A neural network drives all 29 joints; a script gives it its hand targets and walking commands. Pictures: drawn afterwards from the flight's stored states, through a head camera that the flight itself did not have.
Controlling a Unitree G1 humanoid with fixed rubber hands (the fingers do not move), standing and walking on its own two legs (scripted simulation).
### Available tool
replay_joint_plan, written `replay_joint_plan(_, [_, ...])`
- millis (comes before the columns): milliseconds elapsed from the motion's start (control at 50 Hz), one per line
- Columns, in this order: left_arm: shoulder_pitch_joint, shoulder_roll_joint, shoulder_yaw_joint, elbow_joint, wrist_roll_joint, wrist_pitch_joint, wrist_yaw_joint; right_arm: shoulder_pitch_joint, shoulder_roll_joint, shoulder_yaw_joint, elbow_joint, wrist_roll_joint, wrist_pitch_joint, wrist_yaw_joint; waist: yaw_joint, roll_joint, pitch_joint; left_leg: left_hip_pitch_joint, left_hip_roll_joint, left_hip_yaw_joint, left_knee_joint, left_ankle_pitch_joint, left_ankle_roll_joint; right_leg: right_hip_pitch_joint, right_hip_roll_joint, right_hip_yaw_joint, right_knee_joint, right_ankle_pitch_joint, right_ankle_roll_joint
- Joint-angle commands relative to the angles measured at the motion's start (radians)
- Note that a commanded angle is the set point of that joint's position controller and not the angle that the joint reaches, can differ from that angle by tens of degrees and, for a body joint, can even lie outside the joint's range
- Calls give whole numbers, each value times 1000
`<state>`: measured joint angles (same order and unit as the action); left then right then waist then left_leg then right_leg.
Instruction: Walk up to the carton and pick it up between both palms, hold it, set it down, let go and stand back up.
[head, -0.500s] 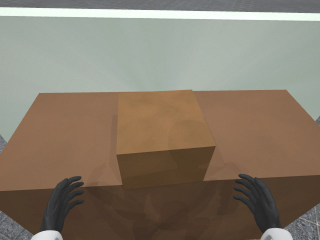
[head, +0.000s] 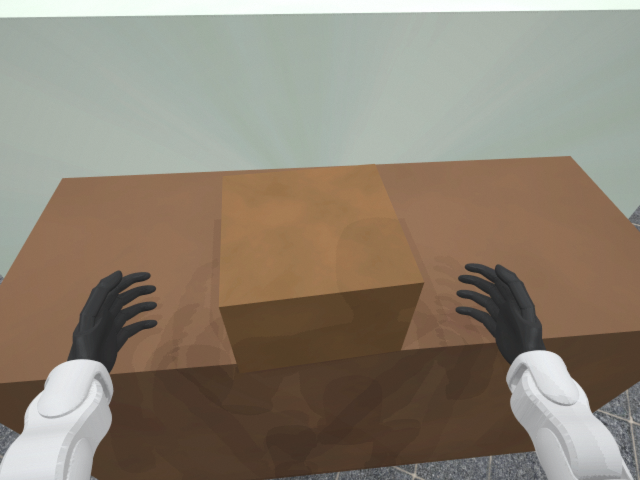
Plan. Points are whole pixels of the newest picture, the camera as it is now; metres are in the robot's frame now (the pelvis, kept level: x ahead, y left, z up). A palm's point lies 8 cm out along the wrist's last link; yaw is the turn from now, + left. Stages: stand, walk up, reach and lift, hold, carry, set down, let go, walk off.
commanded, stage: reach and lift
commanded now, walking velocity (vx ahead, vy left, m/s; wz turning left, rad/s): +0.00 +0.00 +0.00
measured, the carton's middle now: (311, 262) +0.43 +0.03 +0.02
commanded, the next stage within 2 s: none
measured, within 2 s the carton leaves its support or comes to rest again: neither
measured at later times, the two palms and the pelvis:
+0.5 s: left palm (107, 272) +0.32 +0.26 +0.13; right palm (505, 260) +0.36 -0.20 +0.12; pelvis -0.01 +0.00 +0.00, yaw +0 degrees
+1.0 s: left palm (107, 213) +0.38 +0.27 +0.16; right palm (484, 207) +0.43 -0.19 +0.14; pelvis -0.02 -0.01 -0.01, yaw +2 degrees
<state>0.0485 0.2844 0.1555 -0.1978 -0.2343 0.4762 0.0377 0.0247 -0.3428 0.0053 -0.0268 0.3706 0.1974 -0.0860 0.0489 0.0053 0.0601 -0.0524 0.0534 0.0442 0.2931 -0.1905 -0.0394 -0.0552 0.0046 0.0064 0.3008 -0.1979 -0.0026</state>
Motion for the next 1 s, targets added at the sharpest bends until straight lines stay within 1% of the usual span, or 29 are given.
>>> replay_joint_plan(0, [-290,155,104,-206,19,-21,1,-313,-161,-76,-137,16,-32,6,12,28,-306,142,-83,18,40,443,-26,-15,47,9,-34,306,3])
replay_joint_plan(20, [-284,145,100,-192,2,-14,2,-314,-185,-65,-158,34,-32,3,8,-5,-323,146,-81,21,44,455,-23,-13,50,3,-29,332,4])
replay_joint_plan(40, [-377,156,99,-182,10,-6,3,-391,-195,-70,-130,27,-27,3,25,31,-335,116,-86,28,41,442,-28,-12,49,8,-27,308,6])
replay_joint_plan(60, [-328,169,106,-199,6,-4,7,-358,-194,-67,-117,30,-25,4,8,-4,-345,122,-84,28,39,447,-22,-5,47,9,-18,342,7])
replay_joint_plan(80, [-378,170,107,-125,5,16,-4,-411,-198,-72,-64,43,-5,2,5,6,-329,108,-83,23,42,422,-19,-24,48,5,-21,327,8])
replay_joint_plan(120, [-378,163,118,-130,21,25,-2,-420,-203,-57,-45,59,0,13,10,19,-341,114,-80,18,34,433,-14,-11,56,-1,-23,315,13])
replay_joint_plan(160, [-455,171,101,-88,0,32,-3,-521,-232,-60,-37,61,5,9,7,1,-359,121,-80,29,39,400,-12,-30,51,6,-18,301,4])
replay_joint_plan(180, [-459,196,117,-137,-4,36,-1,-531,-234,-51,-109,70,-1,5,13,-19,-399,119,-82,31,43,387,-3,-12,52,9,-18,307,15])
replay_joint_plan(200, [-494,185,119,-88,5,50,-3,-563,-231,-68,-68,69,9,2,5,-24,-406,107,-79,25,48,407,-3,2,55,12,-11,361,16])
replay_joint_plan(260, [-606,207,109,-102,-12,56,7,-649,-251,-109,-12,51,23,1,3,5,-449,87,-81,29,60,390,-7,-21,55,6,9,336,18])
replay_joint_plan(320, [-626,208,115,-42,-3,68,1,-674,-255,-65,65,67,38,3,0,-23,-469,114,-75,33,70,444,-17,2,64,-8,17,388,20])
replay_joint_plan(340, [-653,203,114,-24,6,80,2,-688,-255,-69,71,76,44,0,2,9,-471,96,-78,24,67,426,-17,-12,59,-9,14,373,23])
replay_joint_plan(380, [-741,220,110,3,-3,94,3,-809,-269,-94,58,54,53,5,-11,-13,-498,75,-75,24,54,371,-6,-18,60,-12,12,320,27])
replay_joint_plan(460, [-787,246,108,46,6,103,12,-823,-253,-56,171,88,76,14,-4,33,-535,76,-76,14,71,415,-10,20,54,-7,32,382,27])
replay_joint_plan(500, [-852,266,117,91,-7,103,12,-932,-294,-50,174,100,70,13,0,-14,-574,50,-79,17,87,388,4,20,56,-7,52,421,32])
replay_joint_plan(560, [-941,272,103,120,-5,99,11,-987,-280,-39,266,110,78,20,2,21,-580,42,-74,18,92,395,-7,1,58,-14,53,380,24])
replay_joint_plan(640, [-1011,283,80,165,-14,92,16,-1099,-284,-45,245,125,61,23,5,26,-672,47,-73,7,111,454,-12,22,56,-7,67,467,26])
replay_joint_plan(660, [-1044,305,74,220,-8,83,15,-1113,-300,-50,304,118,67,18,8,39,-644,0,-79,5,107,416,-6,33,52,-7,77,450,35])
replay_joint_plan(680, [-1039,310,88,272,-7,80,12,-1136,-297,-14,307,127,70,24,29,2,-628,6,-74,7,103,396,3,33,55,-3,74,446,35])
replay_joint_plan(720, [-1136,335,75,281,-15,65,8,-1193,-316,-44,343,110,69,23,-1,25,-673,-4,-70,6,115,402,-6,20,58,-16,75,443,33])
replay_joint_plan(740, [-1081,325,84,331,-20,65,9,-1164,-291,-11,397,110,75,28,23,-11,-645,-22,-70,-3,99,401,-1,41,53,-16,69,431,37])
replay_joint_plan(780, [-1194,350,85,332,-30,56,10,-1251,-294,-47,363,99,71,22,3,-11,-745,-53,-74,0,105,380,7,53,48,-11,74,448,40])
replay_joint_plan(840, [-1266,360,56,458,-27,24,12,-1315,-298,-47,462,71,67,26,0,-19,-736,-81,-70,-5,111,347,7,22,41,-16,90,439,43])
replay_joint_plan(860, [-1229,335,44,485,-23,11,8,-1287,-264,-27,507,80,65,34,13,-14,-716,-83,-71,-13,104,364,4,36,46,-13,82,437,41])
replay_joint_plan(880, [-1238,335,39,574,-29,-6,-1,-1296,-270,-27,558,60,52,26,-8,-45,-722,-105,-66,-13,119,353,13,28,41,-16,88,468,45])
replay_joint_plan(900, [-1183,303,25,674,-10,-27,-12,-1259,-228,1,639,61,48,27,-2,-51,-693,-123,-68,-21,121,345,12,40,36,-13,93,468,44])
replay_joint_plan(920, [-1216,293,12,656,4,-46,-15,-1268,-227,-26,657,45,32,27,-26,-13,-715,-118,-67,-14,113,330,10,24,38,-19,80,441,44])
replay_joint_plan(940, [-1226,302,23,629,-5,-62,-11,-1297,-224,-6,634,64,17,27,-7,-28,-757,-109,-68,-15,122,360,9,50,36,-25,96,489,44])
replay_joint_plan(980, [-1138,265,18,748,25,-133,-27,-1217,-183,4,721,31,-30,28,-25,-39,-719,-107,-75,-13,133,390,5,45,27,-23,97,539,43])
